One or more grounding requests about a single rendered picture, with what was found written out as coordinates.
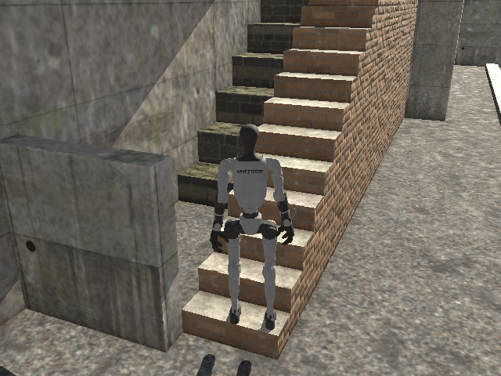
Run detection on stairs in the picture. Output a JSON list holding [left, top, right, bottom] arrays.
[[182, 0, 418, 360]]

